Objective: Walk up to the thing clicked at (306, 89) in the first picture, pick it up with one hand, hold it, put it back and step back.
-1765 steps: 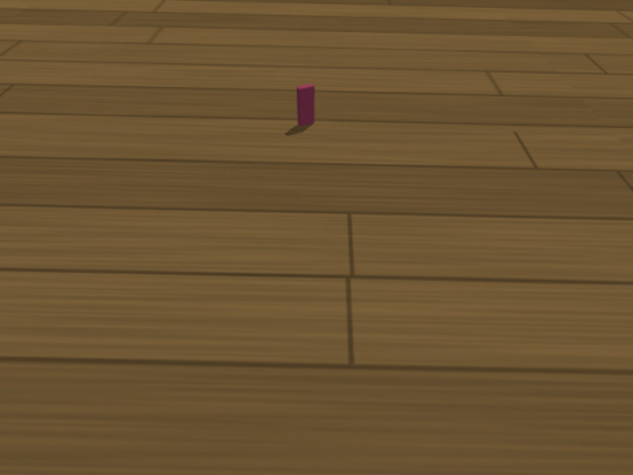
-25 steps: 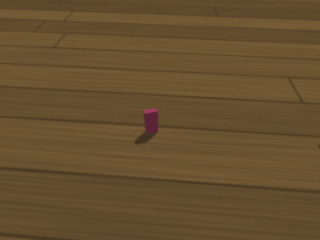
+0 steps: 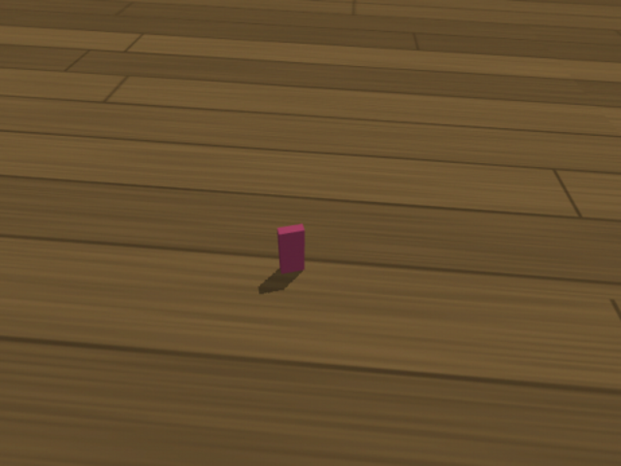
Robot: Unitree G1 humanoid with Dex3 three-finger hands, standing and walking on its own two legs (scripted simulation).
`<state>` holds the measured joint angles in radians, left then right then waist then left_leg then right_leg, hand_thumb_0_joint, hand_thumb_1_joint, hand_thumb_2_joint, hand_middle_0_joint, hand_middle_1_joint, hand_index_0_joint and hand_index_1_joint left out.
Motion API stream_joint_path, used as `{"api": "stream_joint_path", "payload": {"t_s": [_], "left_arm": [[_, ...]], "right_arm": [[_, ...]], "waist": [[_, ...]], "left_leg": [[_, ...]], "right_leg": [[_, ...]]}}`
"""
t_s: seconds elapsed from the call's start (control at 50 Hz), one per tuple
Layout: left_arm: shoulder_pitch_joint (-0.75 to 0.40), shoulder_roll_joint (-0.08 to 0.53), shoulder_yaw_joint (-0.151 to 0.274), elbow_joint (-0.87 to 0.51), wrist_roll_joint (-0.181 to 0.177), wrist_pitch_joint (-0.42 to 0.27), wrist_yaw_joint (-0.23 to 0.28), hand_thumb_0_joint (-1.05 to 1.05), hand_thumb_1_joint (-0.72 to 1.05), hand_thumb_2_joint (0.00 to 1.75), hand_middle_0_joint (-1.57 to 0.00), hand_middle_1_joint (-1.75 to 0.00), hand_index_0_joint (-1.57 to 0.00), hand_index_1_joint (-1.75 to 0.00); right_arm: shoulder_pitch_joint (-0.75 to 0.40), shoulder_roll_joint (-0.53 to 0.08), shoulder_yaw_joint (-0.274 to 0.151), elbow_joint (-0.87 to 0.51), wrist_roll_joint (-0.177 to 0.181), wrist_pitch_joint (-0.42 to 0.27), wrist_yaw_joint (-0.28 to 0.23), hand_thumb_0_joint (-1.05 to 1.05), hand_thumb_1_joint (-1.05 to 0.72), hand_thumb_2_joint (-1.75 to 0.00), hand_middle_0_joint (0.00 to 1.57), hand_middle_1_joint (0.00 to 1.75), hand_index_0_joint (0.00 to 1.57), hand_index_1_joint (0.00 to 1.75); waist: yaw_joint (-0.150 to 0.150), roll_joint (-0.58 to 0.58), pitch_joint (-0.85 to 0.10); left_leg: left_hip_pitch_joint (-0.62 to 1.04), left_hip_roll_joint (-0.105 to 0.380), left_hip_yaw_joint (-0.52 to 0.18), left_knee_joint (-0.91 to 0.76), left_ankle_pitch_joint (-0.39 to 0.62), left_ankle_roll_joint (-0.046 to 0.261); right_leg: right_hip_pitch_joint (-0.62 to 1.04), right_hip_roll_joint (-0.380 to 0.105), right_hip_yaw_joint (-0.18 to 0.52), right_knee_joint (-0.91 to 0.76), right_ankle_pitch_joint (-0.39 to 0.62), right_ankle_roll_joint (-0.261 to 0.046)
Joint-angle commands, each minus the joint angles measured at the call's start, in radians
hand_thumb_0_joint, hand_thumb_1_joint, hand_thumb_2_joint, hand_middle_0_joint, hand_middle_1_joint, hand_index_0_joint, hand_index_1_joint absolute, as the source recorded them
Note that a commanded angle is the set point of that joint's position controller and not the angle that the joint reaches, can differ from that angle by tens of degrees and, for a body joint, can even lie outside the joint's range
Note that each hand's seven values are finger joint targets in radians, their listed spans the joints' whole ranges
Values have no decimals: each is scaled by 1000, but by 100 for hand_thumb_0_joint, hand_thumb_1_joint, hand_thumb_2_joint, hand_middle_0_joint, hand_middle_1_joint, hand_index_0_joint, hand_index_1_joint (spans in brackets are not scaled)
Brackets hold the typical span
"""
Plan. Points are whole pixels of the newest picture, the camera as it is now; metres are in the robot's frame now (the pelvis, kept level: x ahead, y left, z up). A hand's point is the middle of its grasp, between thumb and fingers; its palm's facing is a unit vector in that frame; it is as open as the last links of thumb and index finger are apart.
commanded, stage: step back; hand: left
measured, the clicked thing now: (291, 250) +1.00 +0.10 -0.65
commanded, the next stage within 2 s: stand in 0.34 s
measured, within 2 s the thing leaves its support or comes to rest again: neither
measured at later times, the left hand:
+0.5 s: hand out of the picture +0.13 +0.26 -0.14, palm faces -0.02 -0.94 -0.35, open 7.4 cm
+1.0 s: hand out of the picture +0.08 +0.24 -0.14, palm faces -0.04 -0.94 -0.35, open 7.4 cm
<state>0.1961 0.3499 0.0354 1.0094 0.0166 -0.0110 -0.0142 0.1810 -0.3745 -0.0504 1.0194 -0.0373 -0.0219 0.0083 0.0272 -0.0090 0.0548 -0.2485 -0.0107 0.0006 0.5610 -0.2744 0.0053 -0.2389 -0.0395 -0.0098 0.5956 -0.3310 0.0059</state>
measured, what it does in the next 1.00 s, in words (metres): stands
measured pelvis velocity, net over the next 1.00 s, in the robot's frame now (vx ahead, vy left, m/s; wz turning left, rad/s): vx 0.00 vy -0.01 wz -0.01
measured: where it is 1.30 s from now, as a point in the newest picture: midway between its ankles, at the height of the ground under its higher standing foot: outside the picture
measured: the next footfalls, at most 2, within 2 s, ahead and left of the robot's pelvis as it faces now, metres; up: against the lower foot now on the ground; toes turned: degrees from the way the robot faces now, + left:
none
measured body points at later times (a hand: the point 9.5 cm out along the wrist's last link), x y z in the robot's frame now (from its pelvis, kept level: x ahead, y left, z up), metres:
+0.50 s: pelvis +0.02 +0.01 +0.01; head +0.03 +0.01 +0.46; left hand +0.13 +0.30 -0.11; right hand +0.13 -0.29 -0.11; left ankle +0.01 +0.12 -0.73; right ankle +0.00 -0.13 -0.73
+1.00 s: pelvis +0.00 -0.01 +0.02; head +0.01 -0.02 +0.47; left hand +0.08 +0.29 -0.11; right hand +0.07 -0.31 -0.12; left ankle +0.01 +0.12 -0.73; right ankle +0.00 -0.13 -0.73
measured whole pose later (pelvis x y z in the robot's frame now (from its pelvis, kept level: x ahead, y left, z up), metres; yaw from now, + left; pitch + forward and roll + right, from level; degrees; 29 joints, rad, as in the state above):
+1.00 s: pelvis +0.00 -0.01 +0.02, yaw -1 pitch -2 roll +0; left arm 0.11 0.34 0.00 1.15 0.01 -0.02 -0.01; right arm 0.10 -0.35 0.00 1.16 -0.01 -0.01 0.01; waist 0.00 0.01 0.04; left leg -0.11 0.02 0.00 0.30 -0.15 -0.02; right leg -0.10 -0.01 -0.01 0.31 -0.17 0.01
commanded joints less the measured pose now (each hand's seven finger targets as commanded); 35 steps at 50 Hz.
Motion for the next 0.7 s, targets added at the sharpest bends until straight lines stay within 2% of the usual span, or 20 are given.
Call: {"api": "stream_joint_path", "payload": {"t_s": [0.0, 0.04, 0.08, 0.1, 0.14, 0.22, 0.3, 0.32, 0.34, 0.36, 0.4, 0.44, 0.5, 0.58, 0.62, 0.68], "left_arm": [[-64, 203, 41, -52, -5, -40, 17, 0, 90, 90, -20, -30, -20, -30], [-58, 234, 45, -34, -9, -49, 21, 0, 90, 90, -20, -30, -20, -30], [-67, 247, 47, -27, -13, -49, 26, 0, 90, 90, -20, -30, -20, -30], [-76, 244, 44, -27, -13, -47, 29, 0, 90, 90, -20, -30, -20, -30], [-101, 233, 37, -25, -13, -40, 31, 0, 90, 90, -20, -30, -20, -30], [-121, 220, 33, -13, -11, -36, 31, 0, 90, 90, -20, -30, -20, -30], [-137, 225, 33, -3, -8, -33, 32, 0, 90, 90, -20, -30, -20, -30], [-151, 193, 16, 15, -15, -28, 30, 0, 90, 90, -20, -30, -20, -30], [-157, 196, 17, 17, -17, -24, 30, 0, 90, 90, -20, -30, -20, -30], [-149, 196, 13, 22, -18, -23, 30, 0, 90, 90, -20, -30, -20, -30], [-163, 202, 12, 32, -14, -22, 28, 0, 90, 90, -20, -30, -20, -30], [-174, 205, 12, 39, -13, -24, 28, 0, 90, 90, -20, -30, -20, -30], [-174, 203, 9, 51, -13, -27, 27, 0, 90, 90, -20, -30, -20, -30], [-180, 209, 6, 63, -10, -26, 24, 0, 90, 90, -20, -30, -20, -30], [-180, 206, 5, 66, -9, -27, 23, 0, 90, 90, -20, -30, -20, -30], [-173, 210, 4, 72, -8, -29, 23, 0, 90, 90, -20, -30, -20, -30]], "right_arm": [[-111, -207, -34, -71, 12, -26, -10, 0, -90, -90, 20, 30, 20, 30], [-98, -188, -28, -57, 18, -26, -15, 0, -90, -90, 20, 30, 20, 30], [-88, -185, -27, -43, 22, -24, -19, 0, -90, -90, 20, 30, 20, 30], [-89, -185, -30, -36, 22, -22, -20, 0, -90, -90, 20, 30, 20, 30], [-106, -183, -31, -30, 23, -19, -20, 0, -90, -90, 20, 30, 20, 30], [-129, -178, -30, -17, 25, -16, -22, 0, -90, -90, 20, 30, 20, 30], [-157, -172, -28, -10, 25, -13, -22, 0, -90, -90, 20, 30, 20, 30], [-156, -182, -15, -3, 31, -16, -21, 0, -90, -90, 20, 30, 20, 30], [-153, -189, -17, 4, 32, -18, -21, 0, -90, -90, 20, 30, 20, 30], [-170, -188, -15, 9, 34, -20, -19, 0, -90, -90, 20, 30, 20, 30], [-170, -179, -11, 17, 33, -19, -18, 0, -90, -90, 20, 30, 20, 30], [-170, -178, -9, 23, 33, -21, -17, 0, -90, -90, 20, 30, 20, 30], [-184, -176, -6, 34, 35, -21, -16, 0, -90, -90, 20, 30, 20, 30], [-186, -168, 0, 49, 33, -18, -12, 0, -90, -90, 20, 30, 20, 30], [-180, -179, -2, 55, 31, -19, -13, 0, -90, -90, 20, 30, 20, 30], [-173, -176, 1, 63, 31, -19, -13, 0, -90, -90, 20, 30, 20, 30]], "waist": [[11, 81, -57], [-3, 76, -87], [-10, 58, -117], [-13, 46, -126], [-15, 38, -120], [-13, 21, -138], [-11, 13, -125], [-22, 15, -118], [-21, 16, -115], [-15, 24, -106], [-22, 13, -109], [-25, 10, -135], [-21, 19, -129], [-25, 8, -92], [-27, 16, -106], [-29, 16, -97]], "left_leg": [[-8, 186, -188, -177, 132, 84], [-1, 120, -103, -107, 276, 38], [48, 108, -75, -70, 392, 28], [69, 110, -76, -70, 417, 31], [82, 124, -86, -99, 395, 42], [99, 134, -88, -114, 397, 48], [94, 129, -78, -131, 377, 40], [116, 146, -112, -177, 446, 41], [123, 152, -115, -193, 473, 37], [149, 145, -108, -196, 463, 32], [168, 142, -103, -222, 414, 24], [185, 147, -98, -230, 452, 20], [191, 142, -90, -251, 406, 15], [168, 137, -90, -293, 264, 10], [171, 142, -89, -291, 284, 10], [154, 139, -90, -304, 248, 8]], "right_leg": [[74, -22, 43, -133, 100, -39], [137, -67, 92, -143, 312, -55], [156, -88, 99, -122, 447, -64], [144, -84, 89, -119, 460, -63], [127, -74, 74, -123, 409, -55], [145, -66, 63, -121, 396, -49], [157, -71, 69, -139, 401, -46], [155, -78, 79, -177, 433, -30], [171, -75, 73, -183, 425, -23], [154, -76, 75, -211, 419, -20], [158, -77, 73, -240, 381, -19], [193, -86, 74, -245, 414, -20], [195, -90, 78, -278, 394, -15], [158, -90, 84, -315, 280, -17], [173, -94, 87, -314, 299, -19], [173, -94, 88, -324, 280, -16]]}}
